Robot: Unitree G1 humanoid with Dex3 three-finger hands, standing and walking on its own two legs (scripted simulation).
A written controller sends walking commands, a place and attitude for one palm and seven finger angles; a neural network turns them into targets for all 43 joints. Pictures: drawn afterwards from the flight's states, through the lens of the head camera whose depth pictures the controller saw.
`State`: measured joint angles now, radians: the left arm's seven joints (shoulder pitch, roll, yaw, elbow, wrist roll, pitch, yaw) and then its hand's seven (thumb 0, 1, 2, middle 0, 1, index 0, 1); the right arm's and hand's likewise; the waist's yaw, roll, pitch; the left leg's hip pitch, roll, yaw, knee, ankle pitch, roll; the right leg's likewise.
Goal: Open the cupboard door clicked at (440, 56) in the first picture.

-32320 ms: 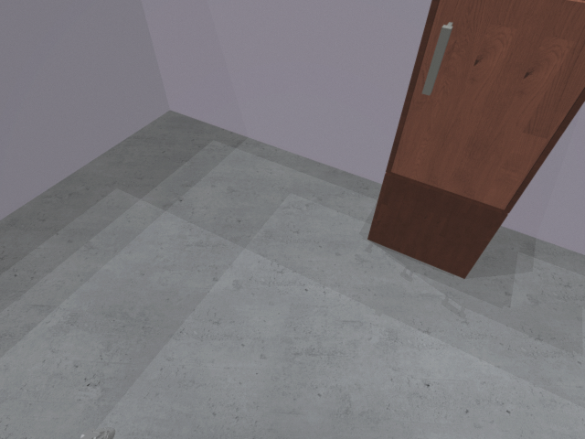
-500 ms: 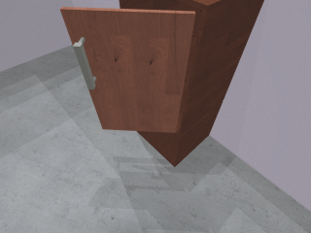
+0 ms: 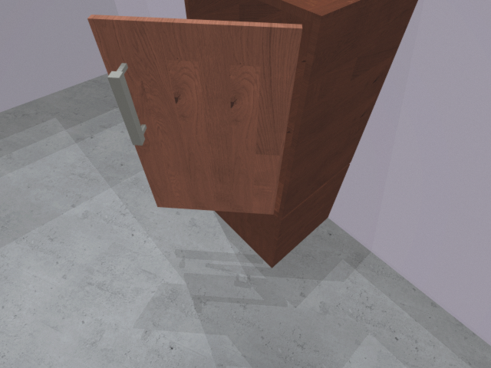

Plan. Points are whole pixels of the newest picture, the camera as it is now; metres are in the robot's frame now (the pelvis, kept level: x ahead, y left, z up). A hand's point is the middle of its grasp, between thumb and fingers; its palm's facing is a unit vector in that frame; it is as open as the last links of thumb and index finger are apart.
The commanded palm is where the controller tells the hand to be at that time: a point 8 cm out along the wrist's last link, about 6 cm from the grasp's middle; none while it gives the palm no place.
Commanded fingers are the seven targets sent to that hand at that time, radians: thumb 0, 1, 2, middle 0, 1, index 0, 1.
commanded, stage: look again from close up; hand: left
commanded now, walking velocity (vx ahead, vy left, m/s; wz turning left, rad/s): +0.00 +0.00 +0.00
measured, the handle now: (131, 106) +0.60 +0.29 +0.08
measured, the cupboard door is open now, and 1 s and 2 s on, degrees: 44 44 44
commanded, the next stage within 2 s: shuffle to correct the standing spot in 0.52 s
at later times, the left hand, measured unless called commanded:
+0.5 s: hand out of the picture +0.02 +0.24 -0.16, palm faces +0.01 -0.96 -0.27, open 7.4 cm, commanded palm none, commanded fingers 0.00 0.90 0.90 -0.20 -0.30 -0.20 -0.30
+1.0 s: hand out of the picture -0.06 +0.23 -0.18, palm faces +0.02 -0.99 -0.17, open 7.4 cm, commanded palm none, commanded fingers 0.00 0.90 0.90 -0.20 -0.30 -0.20 -0.30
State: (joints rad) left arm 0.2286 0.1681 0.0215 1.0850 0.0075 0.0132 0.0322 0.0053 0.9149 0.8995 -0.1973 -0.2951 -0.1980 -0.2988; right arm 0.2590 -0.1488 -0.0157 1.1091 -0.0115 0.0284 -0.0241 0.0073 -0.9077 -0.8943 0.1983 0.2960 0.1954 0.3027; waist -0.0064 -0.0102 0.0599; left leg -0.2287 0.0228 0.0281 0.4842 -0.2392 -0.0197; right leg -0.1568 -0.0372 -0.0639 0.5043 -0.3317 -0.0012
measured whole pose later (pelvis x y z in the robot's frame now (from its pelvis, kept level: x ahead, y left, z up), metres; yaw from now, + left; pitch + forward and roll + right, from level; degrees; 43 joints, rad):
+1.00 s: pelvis -0.03 +0.06 -0.01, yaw -1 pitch -2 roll -1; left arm 0.40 0.15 0.03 1.06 0.03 0.04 0.02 0.01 0.91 0.90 -0.20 -0.29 -0.20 -0.30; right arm 0.40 -0.16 -0.02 1.07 -0.02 0.02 -0.01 0.01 -0.91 -0.89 0.20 0.30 0.20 0.30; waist -0.01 -0.02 0.00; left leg -0.29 -0.02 0.07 0.56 -0.25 0.07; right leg -0.28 -0.07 -0.04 0.73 -0.45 -0.02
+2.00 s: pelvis +0.05 +0.12 +0.00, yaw -1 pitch -1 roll +0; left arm 0.25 0.16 0.03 0.97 0.02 0.03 0.03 0.00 0.92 0.90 -0.20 -0.29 -0.20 -0.30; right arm 0.22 -0.16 -0.05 1.03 -0.02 0.04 -0.02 0.01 -0.92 -0.89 0.20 0.30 0.20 0.30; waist -0.02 0.01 0.04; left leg -0.32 0.05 0.11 0.57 -0.27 0.01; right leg -0.29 -0.01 -0.09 0.55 -0.25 -0.03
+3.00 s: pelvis +0.10 +0.14 +0.00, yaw -1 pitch -1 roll +0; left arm 0.27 0.17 -0.01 1.10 0.02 -0.02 0.04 0.00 0.91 0.90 -0.20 -0.29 -0.20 -0.30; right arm 0.23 -0.17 0.01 1.12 -0.01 -0.02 -0.02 0.01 -0.92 -0.89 0.20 0.30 0.20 0.30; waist 0.00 -0.02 0.03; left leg -0.19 -0.01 0.11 0.44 -0.24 0.05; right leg -0.17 -0.05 -0.07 0.45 -0.27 0.02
